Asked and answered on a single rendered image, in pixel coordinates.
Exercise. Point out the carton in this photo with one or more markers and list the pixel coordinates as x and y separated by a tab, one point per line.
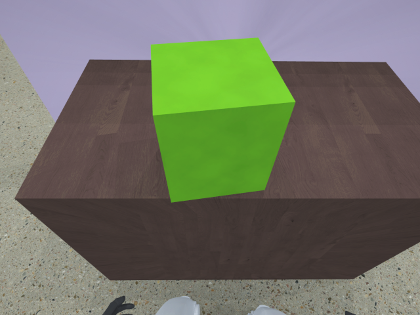
220	110

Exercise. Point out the pedestal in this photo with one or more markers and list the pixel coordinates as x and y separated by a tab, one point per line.
343	195

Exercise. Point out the left robot hand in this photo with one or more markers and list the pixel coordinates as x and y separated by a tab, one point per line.
117	306

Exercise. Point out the left robot thigh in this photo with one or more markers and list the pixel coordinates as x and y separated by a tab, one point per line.
179	306

